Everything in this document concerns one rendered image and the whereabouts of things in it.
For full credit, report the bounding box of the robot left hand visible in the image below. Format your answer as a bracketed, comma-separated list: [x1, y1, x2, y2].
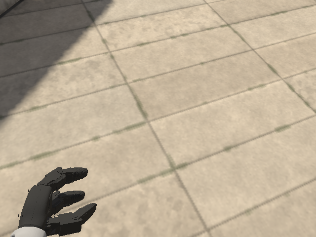
[18, 167, 97, 237]

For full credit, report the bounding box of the robot left forearm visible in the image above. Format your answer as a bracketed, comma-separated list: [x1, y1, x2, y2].
[10, 226, 47, 237]

